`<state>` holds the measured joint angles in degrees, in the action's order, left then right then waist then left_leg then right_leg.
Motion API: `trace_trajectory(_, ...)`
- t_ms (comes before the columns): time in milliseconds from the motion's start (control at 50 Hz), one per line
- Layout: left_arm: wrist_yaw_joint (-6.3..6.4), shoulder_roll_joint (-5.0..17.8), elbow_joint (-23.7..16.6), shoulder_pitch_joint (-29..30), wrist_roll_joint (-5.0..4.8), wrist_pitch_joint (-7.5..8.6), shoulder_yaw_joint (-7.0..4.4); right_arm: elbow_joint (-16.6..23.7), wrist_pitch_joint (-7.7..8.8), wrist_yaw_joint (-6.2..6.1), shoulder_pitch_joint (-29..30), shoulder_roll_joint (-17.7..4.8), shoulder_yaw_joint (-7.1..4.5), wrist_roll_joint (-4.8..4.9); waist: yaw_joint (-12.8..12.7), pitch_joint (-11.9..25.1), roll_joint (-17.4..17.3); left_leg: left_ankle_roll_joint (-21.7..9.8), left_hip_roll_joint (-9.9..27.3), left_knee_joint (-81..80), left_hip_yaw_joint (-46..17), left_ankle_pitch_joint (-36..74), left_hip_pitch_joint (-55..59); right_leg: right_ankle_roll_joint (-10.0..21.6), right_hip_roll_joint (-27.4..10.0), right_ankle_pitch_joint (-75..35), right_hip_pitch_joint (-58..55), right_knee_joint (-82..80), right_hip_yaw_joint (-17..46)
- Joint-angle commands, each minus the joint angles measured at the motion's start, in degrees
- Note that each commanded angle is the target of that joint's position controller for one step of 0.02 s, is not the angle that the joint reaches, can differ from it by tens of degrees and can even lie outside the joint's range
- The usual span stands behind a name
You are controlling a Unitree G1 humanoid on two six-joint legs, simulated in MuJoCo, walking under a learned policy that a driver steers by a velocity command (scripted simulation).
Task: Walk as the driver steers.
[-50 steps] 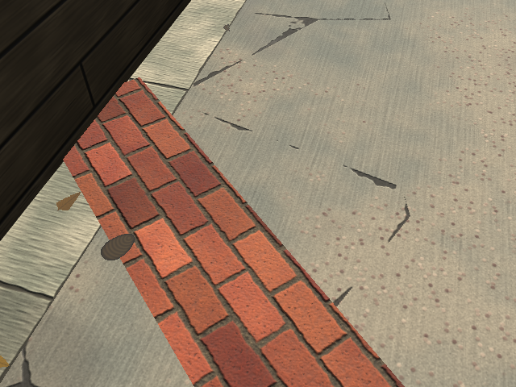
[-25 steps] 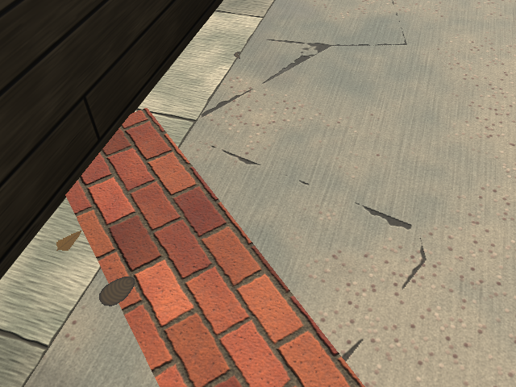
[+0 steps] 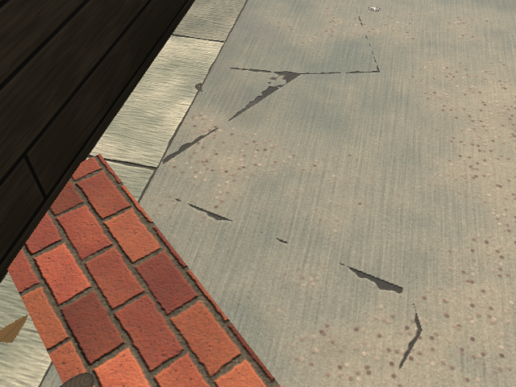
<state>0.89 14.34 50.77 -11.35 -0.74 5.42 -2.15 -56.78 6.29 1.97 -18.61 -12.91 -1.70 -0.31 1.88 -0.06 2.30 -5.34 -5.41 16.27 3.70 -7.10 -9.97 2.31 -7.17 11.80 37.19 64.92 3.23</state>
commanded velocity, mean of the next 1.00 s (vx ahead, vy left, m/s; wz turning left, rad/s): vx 0.50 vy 0.00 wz -0.04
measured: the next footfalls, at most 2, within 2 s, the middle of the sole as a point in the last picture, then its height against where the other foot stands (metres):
right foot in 0.30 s outside the picture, level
left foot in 0.86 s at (231, 340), level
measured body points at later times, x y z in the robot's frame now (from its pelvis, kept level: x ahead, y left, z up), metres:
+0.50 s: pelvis +0.27 -0.08 +0.00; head +0.29 -0.10 +0.45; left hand +0.33 +0.18 -0.12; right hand +0.36 -0.35 -0.14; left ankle +0.27 +0.08 -0.66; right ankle +0.29 -0.16 -0.74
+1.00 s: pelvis +0.54 -0.01 -0.01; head +0.57 +0.00 +0.44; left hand +0.58 +0.25 -0.16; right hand +0.66 -0.28 -0.12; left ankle +0.61 +0.07 -0.74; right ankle +0.45 -0.16 -0.65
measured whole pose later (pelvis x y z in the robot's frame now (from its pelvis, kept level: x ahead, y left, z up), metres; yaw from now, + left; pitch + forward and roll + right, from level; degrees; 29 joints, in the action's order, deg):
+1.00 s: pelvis +0.54 -0.01 -0.01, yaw -3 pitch +1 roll +0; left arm 0.5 14.5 55.6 -18.8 -2.1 4.6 -3.2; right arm -51.0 6.3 1.4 -8.5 -13.4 -3.0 -0.2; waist -0.4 -1.5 2.1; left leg -3.0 -0.3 27.0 5.9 -9.1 -19.5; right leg 2.9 -2.4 20.6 24.1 68.0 3.0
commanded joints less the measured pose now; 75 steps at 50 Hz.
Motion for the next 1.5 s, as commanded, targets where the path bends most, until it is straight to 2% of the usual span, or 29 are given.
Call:
trace_trajectory(20, 0.37, 2.4, -2.4, -1.9, 0.68, -0.32, -0.67, 3.2, 0.94, -1.14, 2.3, -7.6, -1.23, 0.10, -2.7, -3.0, -4.3, -9.9, 16.3, -11.6, -12.4, 3.8, -5.4, -1.6, -2.5, -8.8, 1.7, -8.3, 0.2)
trace_trajectory(200, -1.99, 2.3, -7.6, 14.4, -0.57, 0.81, -0.11, 0.3, -0.94, -2.05, -6.5, -9.7, -1.78, 1.47, 2.8, -4.7, -5.4, -6.4, 18.6, -6.6, -10.3, 3.3, 8.2, -1.0, 1.8, -12.9, 0.1, -32.9, -2.5)
trace_trajectory(280, -2.61, 6.2, -5.7, 4.4, -0.41, 1.71, -2.00, 0.7, -2.14, -2.24, -3.8, -10.5, -2.07, 1.34, -3.9, 0.8, -6.6, -3.7, 17.7, 6.7, -8.8, 20.9, 10.2, 2.8, 5.8, -6.1, -15.7, -37.8, -5.5)
trace_trajectory(300, -2.20, 9.8, -2.6, -6.7, -0.24, 1.85, -3.61, 1.6, -2.20, -2.21, -3.2, -8.5, -1.28, 0.64, -8.3, 8.2, -4.6, -1.8, 14.2, 20.5, -5.7, 22.7, 4.0, 5.3, 3.5, -7.5, -31.2, -36.6, -2.8)
trace_trajectory(320, -1.90, 16.5, -1.1, -15.8, 0.93, 1.58, -5.20, 3.3, -1.28, -1.91, -7.4, -3.2, 0.47, -0.04, -8.6, 17.6, 7.5, 2.2, 6.5, 43.8, -1.1, 4.1, -17.0, 12.9, -11.4, -5.4, -54.3, -37.8, 19.0)
trace_trajectory(340, -2.25, 14.3, -0.2, -17.8, 0.71, 1.28, -4.58, 2.4, 0.27, -1.55, -9.6, -1.7, 1.07, 1.08, -8.1, 22.6, 14.9, 3.0, 1.8, 55.9, -7.2, -24.3, -30.0, 17.8, -17.0, 1.6, -61.3, -47.0, 39.2)
trace_trajectory(360, -2.33, 9.9, -1.0, -13.4, 0.36, 1.43, -3.19, 3.2, 1.26, -1.33, -5.0, -8.3, -0.55, 2.45, -7.7, 14.9, 9.1, 1.7, 5.8, 61.0, -10.7, -22.0, -35.4, 14.7, -15.0, 3.6, -55.1, -47.9, 33.5)
trace_trajectory(380, -2.27, 7.4, -2.4, -8.0, 0.30, 1.32, -2.38, 4.6, 1.56, -1.36, -0.5, -9.5, -0.88, 2.87, -6.2, 9.3, 5.4, 0.9, 9.0, 59.9, -9.1, -16.4, -35.4, 12.4, -12.7, 0.0, -46.9, -48.6, 24.3)
trace_trajectory(400, -2.56, 5.7, -3.1, -3.6, 0.49, 1.25, -1.76, 4.9, 1.26, -1.71, 1.7, -8.7, -1.02, 2.21, -4.4, 5.3, 1.2, 1.3, 11.2, 56.2, -7.9, -11.8, -32.8, 11.2, -10.0, -4.8, -38.7, -50.8, 18.0)
trace_trajectory(440, -3.02, 3.6, -2.8, -1.2, 1.02, 1.41, -1.13, 4.6, -0.36, -2.07, 0.8, -6.7, -1.42, 1.29, -1.4, 2.4, 2.2, 1.9, 13.5, 50.6, -7.8, -7.1, -26.7, 9.8, -6.3, -8.9, -30.3, -54.5, 10.8)
trace_trajectory(640, -0.85, 7.2, 2.1, -10.4, 0.41, 0.81, -1.91, 9.6, -1.26, -1.64, 16.2, -3.8, -1.29, 0.84, -4.1, -2.8, 1.0, 4.2, 11.9, 23.6, -4.7, 13.3, -30.3, 9.0, -3.7, -15.7, -31.5, -58.9, 0.6)
trace_trajectory(780, -0.15, 8.2, 5.3, -14.4, -0.26, -0.73, -2.64, 13.2, -0.22, 0.44, 24.1, -4.6, -1.03, 1.52, -5.2, -5.3, 1.5, 1.6, 10.0, 14.3, -4.1, 6.7, -30.5, 8.0, -8.2, -18.1, -42.6, -53.9, 1.0)
trace_trajectory(820, -0.07, 9.0, 5.1, -13.1, -0.30, -1.19, -2.91, 12.6, 0.17, 0.59, 20.2, -6.4, -1.88, 1.43, -2.5, -2.6, 2.7, 0.2, 7.6, 12.9, -2.3, 3.0, -21.5, 7.0, -7.9, -29.7, -42.5, -48.8, 1.1)
trace_trajectory(860, -0.22, 7.4, 4.0, -10.8, 0.25, -1.58, -2.09, 7.6, 0.39, -0.22, 2.5, -11.4, -4.51, 1.13, 5.9, 8.2, 1.5, -3.0, 7.7, 13.3, -3.2, 4.7, 4.9, 4.2, -2.5, -35.9, -32.9, -28.6, -1.8)
trace_trajectory(880, -0.62, 2.2, 2.6, -15.4, 0.79, -0.89, -0.51, 6.2, 0.23, -0.87, -6.8, -17.4, -5.98, -0.31, 5.9, 18.3, -9.4, -9.6, 23.3, 13.0, -23.9, 1.4, 29.2, 0.5, 5.0, -13.2, -11.4, -5.5, -5.1)
trace_trajectory(900, -0.89, -0.4, 3.7, -18.1, -0.33, 0.38, 0.37, 5.6, -0.10, -0.75, -8.1, -15.2, -5.19, 0.03, 5.1, 25.2, -18.2, -14.0, 30.7, 3.6, -44.3, -5.4, 35.8, -0.4, 10.8, 20.8, 0.1, 7.9, 1.8)
trace_trajectory(920, -0.89, 6.2, 3.0, -13.6, -2.05, 1.13, -1.50, 6.1, 0.04, -0.81, -4.4, -11.3, -4.00, 0.47, 5.3, 17.2, -12.9, -10.8, 28.7, 1.8, -38.6, -8.9, 28.6, 0.5, 7.3, 19.0, 5.0, 13.0, 6.0)
trace_trajectory(940, -0.65, 7.4, 1.4, -9.1, -2.51, 1.24, -1.90, 7.1, 0.12, -0.98, 0.6, -8.9, -3.30, 0.63, 3.7, 10.2, -10.1, -8.1, 27.0, 0.5, -29.5, -7.7, 19.6, 1.2, 4.0, 13.8, 6.0, 12.1, 3.9)
trace_trajectory(960, -0.18, 6.6, 1.1, -6.9, -1.94, 0.84, -2.09, 7.4, 0.38, -0.77, 5.0, -6.9, -2.68, 0.41, 1.6, 5.6, -6.2, -6.6, 24.6, -2.2, -23.1, -4.8, 10.6, 1.1, 1.6, 9.0, 3.4, 8.7, 2.9)
trace_trajectory(1000, 0.12, 4.2, 1.7, -9.0, -1.28, -1.01, -2.65, 6.9, 0.87, -0.52, 8.5, -4.6, -2.16, -0.40, -1.8, 2.0, -8.4, -4.6, 21.0, -6.3, -14.2, -1.6, 1.2, 1.2, -1.1, 3.9, -3.1, 4.2, 3.3)
trace_trajectory(1060, 0.21, 2.1, 1.2, -8.8, -1.30, -2.84, -2.87, 5.3, 1.34, -0.98, 7.5, -6.0, -2.80, -0.70, -3.1, -0.5, -6.9, -5.1, 20.2, -9.0, -6.9, 4.9, -1.9, 0.9, -1.4, -0.5, -1.8, 2.1, 3.3)
trace_trajectory(1200, -1.38, 1.7, -3.3, 2.4, -0.38, -2.54, -2.88, 3.9, 0.47, -3.09, 4.2, -8.5, -3.35, -0.64, -0.7, -3.6, -4.7, -3.6, 19.5, -9.9, 3.2, 10.9, 4.0, -0.1, -0.1, -16.2, 4.1, -16.6, 0.8)
trace_trajectory(1320, -3.69, 0.7, -9.1, 12.3, -0.52, -2.56, -1.92, 2.3, -1.68, -3.52, -1.4, -10.3, -4.12, 0.55, 2.5, -6.5, -4.1, -3.1, 23.0, -5.4, 7.1, 17.9, 15.9, 1.7, 1.1, -10.3, 7.7, -25.8, -5.0)
trace_trajectory(1380, -4.44, 3.0, -10.6, 9.7, -0.64, -2.87, -2.96, 3.3, -2.64, -3.81, 1.0, -12.6, -4.80, 1.19, -1.0, -2.7, -7.3, -1.4, 23.1, 3.9, 9.8, 42.5, 17.2, 4.5, 5.8, -2.1, -2.3, -26.9, -10.1)
trace_trajectory(1420, -4.15, 7.5, -8.2, -3.2, -0.97, -2.97, -5.48, 4.2, -3.32, -3.99, 3.6, -13.8, -4.99, 1.69, -8.8, 4.5, -7.8, 0.8, 20.9, 22.4, 11.4, 51.0, 13.0, 7.9, 10.7, -2.9, -20.7, -31.5, -11.8)
trace_trajectory(1440, -2.92, 12.5, -5.8, -12.6, -0.81, -3.33, -7.70, 5.2, -2.95, -4.00, 3.8, -13.1, -4.64, 1.23, -12.8, 9.5, -3.2, 3.5, 18.3, 39.2, 11.3, 35.6, 0.1, 10.8, 7.3, -3.8, -38.2, -34.8, -3.1)
trace_trajectory(1460, -2.33, 18.6, -5.7, -11.9, -1.07, -3.01, -8.48, 8.2, -1.25, -2.82, -1.5, -3.1, -1.79, -0.90, -5.4, 13.0, 12.4, 6.8, 6.5, 60.1, 6.9, -21.8, -27.0, 20.9, -7.8, 0.7, -57.4, -38.2, 28.2)
trace_trajectory(1480, -2.51, 15.1, -7.2, -14.5, -0.04, -2.18, -7.13, 9.8, 1.71, -1.88, 3.4, -6.4, -1.99, 1.54, -8.4, 21.1, 7.2, 5.9, 3.7, 67.3, -7.4, -26.8, -34.2, 24.2, -12.8, 5.7, -61.6, -47.8, 44.9)
trace_trajectory(1500, -2.61, 11.3, -6.9, -12.7, 0.46, -1.48, -6.08, 11.6, 3.06, -1.44, 9.6, -9.0, -2.74, 3.56, -9.3, 13.6, 4.0, 4.1, 6.8, 66.1, -8.9, -21.4, -39.3, 20.4, -11.0, 1.0, -57.7, -48.7, 36.5)
Keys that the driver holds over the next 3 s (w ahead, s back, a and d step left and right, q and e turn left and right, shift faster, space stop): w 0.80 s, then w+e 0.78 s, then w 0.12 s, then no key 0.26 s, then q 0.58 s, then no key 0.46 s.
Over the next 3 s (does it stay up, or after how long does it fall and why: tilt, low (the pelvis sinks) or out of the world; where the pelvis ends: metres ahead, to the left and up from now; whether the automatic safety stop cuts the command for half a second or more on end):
stays up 1.09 -0.16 -0.01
